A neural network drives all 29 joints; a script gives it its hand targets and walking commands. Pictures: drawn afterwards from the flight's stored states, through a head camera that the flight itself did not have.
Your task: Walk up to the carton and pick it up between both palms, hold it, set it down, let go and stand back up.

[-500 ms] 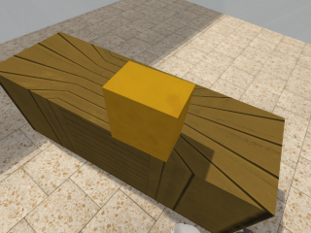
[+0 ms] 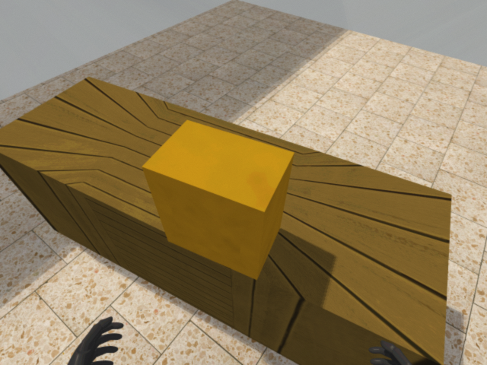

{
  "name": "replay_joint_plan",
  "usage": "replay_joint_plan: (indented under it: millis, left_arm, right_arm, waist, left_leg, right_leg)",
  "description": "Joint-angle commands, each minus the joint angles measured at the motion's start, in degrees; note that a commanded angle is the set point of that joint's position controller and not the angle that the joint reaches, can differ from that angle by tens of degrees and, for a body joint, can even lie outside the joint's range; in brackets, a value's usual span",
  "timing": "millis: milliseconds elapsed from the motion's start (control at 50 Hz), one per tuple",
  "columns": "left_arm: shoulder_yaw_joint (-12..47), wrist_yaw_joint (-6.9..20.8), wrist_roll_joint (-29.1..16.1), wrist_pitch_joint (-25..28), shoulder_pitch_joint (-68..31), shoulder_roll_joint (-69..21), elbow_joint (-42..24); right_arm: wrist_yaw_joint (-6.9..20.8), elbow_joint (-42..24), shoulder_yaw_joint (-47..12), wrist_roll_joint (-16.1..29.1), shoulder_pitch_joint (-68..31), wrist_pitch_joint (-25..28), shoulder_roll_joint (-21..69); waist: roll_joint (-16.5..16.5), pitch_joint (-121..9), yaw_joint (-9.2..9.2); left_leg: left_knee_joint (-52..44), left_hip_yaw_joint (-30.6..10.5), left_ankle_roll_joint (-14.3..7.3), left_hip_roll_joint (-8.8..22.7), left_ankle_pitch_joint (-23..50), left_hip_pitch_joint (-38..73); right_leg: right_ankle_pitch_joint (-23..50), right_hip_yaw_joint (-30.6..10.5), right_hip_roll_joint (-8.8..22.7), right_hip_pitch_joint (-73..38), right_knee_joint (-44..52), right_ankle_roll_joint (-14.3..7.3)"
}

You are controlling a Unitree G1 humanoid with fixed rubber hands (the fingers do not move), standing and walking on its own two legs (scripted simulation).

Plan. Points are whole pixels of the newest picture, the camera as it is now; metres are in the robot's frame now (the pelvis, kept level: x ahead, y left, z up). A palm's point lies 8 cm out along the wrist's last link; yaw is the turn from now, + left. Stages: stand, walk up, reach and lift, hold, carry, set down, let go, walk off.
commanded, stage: walk up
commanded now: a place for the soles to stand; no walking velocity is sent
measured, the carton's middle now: (223, 202) +0.48 +0.04 -0.07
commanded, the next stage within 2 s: none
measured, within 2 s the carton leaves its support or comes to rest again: neither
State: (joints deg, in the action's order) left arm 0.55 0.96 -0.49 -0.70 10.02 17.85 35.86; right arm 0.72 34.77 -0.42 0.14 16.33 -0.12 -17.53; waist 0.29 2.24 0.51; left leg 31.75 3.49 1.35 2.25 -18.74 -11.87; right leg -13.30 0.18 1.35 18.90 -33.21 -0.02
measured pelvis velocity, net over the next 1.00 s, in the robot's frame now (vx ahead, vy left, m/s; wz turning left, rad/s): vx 0.05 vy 0.19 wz -0.23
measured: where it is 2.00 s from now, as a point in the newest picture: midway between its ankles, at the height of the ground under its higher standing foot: outside the picture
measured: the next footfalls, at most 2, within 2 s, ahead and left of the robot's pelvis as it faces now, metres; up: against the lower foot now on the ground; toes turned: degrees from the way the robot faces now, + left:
left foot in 0.72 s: +0.12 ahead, +0.27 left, +0.00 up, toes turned -4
right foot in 1.00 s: +0.12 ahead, +0.09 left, +0.00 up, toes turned -14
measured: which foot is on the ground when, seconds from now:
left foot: down 0.00-0.38, up 0.40-0.70, down 0.72-1.00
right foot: down 0.00-0.72, up 0.74-0.98, down 1.00-1.00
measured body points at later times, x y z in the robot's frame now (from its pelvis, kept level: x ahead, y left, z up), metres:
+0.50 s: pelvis -0.01 +0.03 +0.00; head +0.02 +0.01 +0.45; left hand +0.07 +0.32 -0.10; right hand +0.11 -0.27 -0.10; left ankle -0.01 +0.15 -0.67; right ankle +0.05 -0.12 -0.73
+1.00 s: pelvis +0.05 +0.19 -0.01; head +0.07 +0.17 +0.44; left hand +0.26 +0.42 -0.09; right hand +0.04 -0.09 -0.13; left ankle +0.08 +0.28 -0.73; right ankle +0.08 +0.10 -0.73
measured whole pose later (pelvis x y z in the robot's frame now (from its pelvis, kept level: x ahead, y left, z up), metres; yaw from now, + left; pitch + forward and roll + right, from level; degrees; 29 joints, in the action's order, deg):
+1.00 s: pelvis +0.05 +0.19 -0.01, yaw -13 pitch -2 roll +0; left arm -3.8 -3.0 1.2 1.2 17.8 16.1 31.8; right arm 2.1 36.5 1.5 -2.4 20.7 -3.2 -17.0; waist -2.1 4.1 4.2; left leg 39.3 8.9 -2.6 2.6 -20.7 -16.9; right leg -19.5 2.1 -2.8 20.9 -38.4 -2.0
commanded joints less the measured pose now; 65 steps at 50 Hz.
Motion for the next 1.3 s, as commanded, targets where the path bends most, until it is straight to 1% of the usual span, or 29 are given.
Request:
replay_joint_plan:
  millis: [0,340,360,380,400,440,500,620,660,680,700,720,740,760,800,840,900,960,980,1000,1020,1040,1060,1140,1200,1220,1240,1260,1280]
  left_arm:
    - [-2.32,-0.06,0.08,0.97,-0.22,7.13,-3.96]
    - [-2.99,0.12,0.61,1.24,2.99,7.07,-3.03]
    - [-6.55,-2.02,3.27,1.79,18.23,10.40,0.18]
    - [-8.17,-3.59,4.34,1.69,22.55,15.04,1.76]
    - [-8.71,-5.14,5.40,1.74,22.38,14.55,1.58]
    - [-8.34,-6.60,5.75,2.41,18.18,12.31,0.82]
    - [-7.80,-6.34,5.34,3.40,12.92,10.76,0.02]
    - [-9.22,-5.63,5.21,3.01,13.43,13.51,-0.38]
    - [-9.36,-5.37,5.41,2.24,9.93,14.14,-1.77]
    - [-8.72,-5.32,5.18,1.67,7.13,12.66,-2.99]
    - [-6.66,-5.34,4.80,1.29,8.43,6.94,-4.15]
    - [-4.82,-5.70,4.19,1.36,8.00,0.78,-7.04]
    - [-6.16,-7.02,2.62,1.06,6.56,4.30,-8.55]
    - [-6.80,-7.32,1.78,0.74,7.53,5.94,-7.45]
    - [-7.70,-6.48,1.36,0.26,13.94,7.46,-2.55]
    - [-7.57,-5.43,1.51,0.71,15.85,6.63,-1.43]
    - [-6.30,-4.33,1.22,1.77,11.08,3.08,-5.27]
    - [-5.92,-3.89,1.73,2.89,12.56,1.48,-7.46]
    - [-5.97,-4.08,2.26,3.42,14.04,2.54,-7.74]
    - [-6.55,-4.58,3.61,3.95,15.95,5.87,-8.17]
    - [-7.76,-5.01,3.74,3.46,16.10,10.35,-7.83]
    - [-7.78,-5.54,3.84,2.91,17.54,9.08,-6.53]
    - [-7.20,-5.87,3.71,2.80,16.43,8.06,-6.38]
    - [-5.85,-4.63,3.23,2.16,6.59,6.40,-7.72]
    - [-5.50,-2.40,1.47,0.84,3.40,7.38,-7.13]
    - [-4.66,-1.78,0.74,0.64,4.58,5.35,-7.15]
    - [-3.74,-1.63,0.54,0.33,7.60,2.06,-7.71]
    - [-4.96,-2.35,1.44,-0.33,8.79,4.35,-7.02]
    - [-5.45,-2.38,1.69,-0.80,8.57,5.22,-6.42]
  right_arm:
    - [-0.07,-4.03,2.41,-0.01,1.42,0.70,-7.29]
    - [-0.06,-3.39,2.78,-0.29,1.38,0.75,-7.59]
    - [1.25,-6.13,5.42,-5.31,-3.44,-0.98,-12.17]
    - [1.94,-8.09,4.73,-6.12,-2.63,-2.10,-8.89]
    - [2.30,-9.42,4.48,-6.50,-2.06,-2.98,-7.38]
    - [2.71,-10.34,4.47,-6.12,-2.69,-3.47,-6.96]
    - [3.55,-10.13,4.58,-5.60,-2.46,-3.87,-6.26]
    - [4.10,-10.91,5.09,-3.84,-5.02,-4.19,-5.65]
    - [4.05,-9.44,5.81,-3.20,0.74,-3.74,-5.62]
    - [3.79,-6.81,6.58,-3.04,8.22,-3.24,-6.43]
    - [3.28,-4.14,7.53,-3.35,14.21,-2.56,-9.61]
    - [2.65,-4.53,7.19,-3.66,16.00,-1.85,-13.17]
    - [1.85,-6.31,7.31,-2.60,7.00,-1.93,-16.30]
    - [1.29,-6.86,7.05,-2.42,-0.59,-2.02,-15.41]
    - [0.95,-6.76,6.43,-3.04,-5.84,-2.35,-10.78]
    - [1.13,-5.57,5.66,-3.67,-4.52,-2.08,-7.90]
    - [1.19,-3.33,5.08,-3.21,0.58,-1.98,-7.28]
    - [0.97,-2.13,4.17,-2.18,1.20,-2.26,-8.82]
    - [1.08,-2.02,3.42,-1.96,2.41,-2.13,-7.76]
    - [1.32,-3.27,2.12,-1.89,4.24,-1.67,-4.77]
    - [1.30,-4.41,2.22,-2.17,4.43,-2.22,-4.46]
    - [1.02,-4.76,3.32,-3.27,2.05,-3.17,-7.31]
    - [1.00,-4.93,3.44,-3.19,0.34,-3.46,-7.07]
    - [1.15,-3.10,3.25,-1.75,5.62,-1.90,-3.94]
    - [0.78,-3.03,4.07,-1.44,7.70,-0.12,-4.84]
    - [0.29,-3.75,4.57,-2.26,7.56,0.50,-7.13]
    - [-0.42,-5.38,5.55,-2.36,5.99,0.85,-12.52]
    - [-1.03,-5.49,6.06,-1.83,4.10,0.54,-13.57]
    - [-1.50,-5.57,5.46,-1.72,2.72,0.60,-11.77]
  waist:
    - [0.47,-3.64,-0.20]
    - [0.38,-2.13,-0.56]
    - [-3.69,-1.48,-3.46]
    - [4.57,0.50,-4.52]
    - [4.99,3.03,-4.22]
    - [2.84,2.62,-1.95]
    - [6.28,-1.33,-0.33]
    - [10.55,1.14,-0.73]
    - [10.39,-0.26,3.06]
    - [4.69,-1.99,7.71]
    - [-9.78,-2.92,10.44]
    - [-21.62,-0.45,11.40]
    - [-15.76,3.71,7.97]
    - [-11.93,9.27,3.89]
    - [-8.94,8.33,0.33]
    - [-9.22,4.18,0.38]
    - [-8.38,3.80,2.50]
    - [-5.21,1.49,-0.77]
    - [-3.25,-0.04,-1.68]
    - [4.63,-3.44,-2.76]
    - [9.88,-4.38,-2.43]
    - [4.55,-2.46,-4.10]
    - [4.64,-0.33,-4.08]
    - [8.10,-1.46,-0.84]
    - [5.63,-3.08,1.96]
    - [-0.02,-3.24,2.12]
    - [-11.03,-3.39,1.64]
    - [-10.53,0.15,1.69]
    - [-7.24,3.48,1.35]
  left_leg:
    - [-5.69,-4.07,-3.03,4.75,6.51,-1.60]
    - [-7.07,-3.35,-3.50,4.97,0.04,-2.17]
    - [6.76,3.17,-4.18,1.01,-16.58,-9.56]
    - [18.08,2.28,-2.77,-2.47,-20.20,-22.46]
    - [27.04,-3.99,-2.79,0.54,-17.41,-29.82]
    - [33.57,-8.07,-1.87,3.80,-8.23,-31.81]
    - [32.90,-7.16,-0.06,4.12,-4.31,-24.04]
    - [22.40,-5.60,-1.18,4.16,-6.11,-16.12]
    - [15.20,-1.94,-2.24,2.27,-5.11,-2.96]
    - [8.03,0.92,-2.75,0.15,-0.90,9.49]
    - [1.92,0.16,-2.93,-0.82,-3.52,15.14]
    - [-7.72,-21.39,-6.28,13.81,-19.67,10.34]
    - [-19.47,-35.03,-11.69,20.76,-27.41,-3.57]
    - [-21.81,-34.16,-13.38,21.28,-32.88,-11.04]
    - [-16.22,-22.39,-13.90,16.53,-25.29,-12.57]
    - [-13.28,-14.71,-13.19,13.33,-16.18,-10.70]
    - [-10.41,-11.99,-13.14,13.77,-6.45,-6.75]
    - [-4.42,-8.72,-10.40,13.78,-1.95,-10.04]
    - [-0.38,-6.53,-8.00,12.64,-1.74,-13.71]
    - [11.12,-1.61,-4.12,8.49,-2.93,-20.40]
    - [18.25,0.11,-0.53,1.92,-15.41,-24.39]
    - [23.84,-4.12,-0.45,3.30,-17.09,-25.72]
    - [26.55,-5.08,-0.17,3.25,-14.78,-27.99]
    - [16.14,-2.91,0.72,2.44,-7.49,-12.64]
    - [0.46,2.07,-0.92,-1.81,6.90,3.09]
    - [-3.02,-4.19,-2.60,2.99,5.75,5.83]
    - [-12.89,-23.10,-8.82,17.91,-3.97,1.56]
    - [-15.77,-28.51,-14.83,24.41,-6.77,-5.49]
    - [-15.16,-26.92,-16.67,24.26,-3.89,-7.01]
  right_leg:
    - [10.85,-6.43,4.99,-4.07,4.89,-3.24]
    - [3.08,-7.90,3.66,-1.88,6.76,-2.65]
    - [-19.77,-17.87,7.45,-7.22,10.75,-6.05]
    - [-32.14,-34.14,14.83,-13.35,17.08,-10.47]
    - [-33.52,-41.71,19.88,-13.55,18.72,-13.77]
    - [-27.69,-36.40,17.89,-11.32,16.79,-13.02]
    - [-19.21,-24.89,13.03,-5.48,16.31,-10.78]
    - [-21.89,-23.00,12.55,4.62,12.73,-10.85]
    - [-21.74,-18.57,9.95,13.21,8.75,-8.47]
    - [-25.14,-13.64,5.60,20.86,0.75,-6.06]
    - [-28.33,-7.23,-2.15,25.67,-14.70,-3.71]
    - [-30.65,-4.38,-7.66,33.35,-32.08,-0.62]
    - [-24.84,-8.65,-4.66,29.98,-36.23,-0.76]
    - [-18.73,-9.05,-2.30,26.51,-39.60,-0.77]
    - [-13.05,-6.04,-0.56,19.33,-37.89,0.04]
    - [-12.88,-2.23,-0.84,12.02,-30.04,0.03]
    - [-12.72,-0.12,-1.57,8.36,-15.54,-0.96]
    - [-1.43,0.27,-3.24,-5.21,2.06,-2.48]
    - [-0.88,-5.38,-1.10,-11.66,5.84,-3.96]
    - [-8.20,-24.11,9.45,-18.60,10.22,-8.10]
    - [-13.67,-40.96,19.02,-17.51,13.58,-14.96]
    - [-15.55,-40.88,19.45,-15.15,12.90,-17.84]
    - [-13.04,-37.76,17.73,-13.93,12.49,-17.65]
    - [2.00,-19.21,7.80,-1.23,8.90,-11.53]
    - [3.77,-13.29,2.67,8.74,-0.21,-6.28]
    - [-0.33,-11.48,-0.01,12.68,-5.92,-3.57]
    - [-12.74,-7.14,-5.76,14.43,-16.35,-0.12]
    - [-21.84,-7.20,-4.40,11.81,-23.80,0.86]
    - [-20.68,-8.41,-2.86,12.70,-28.41,1.08]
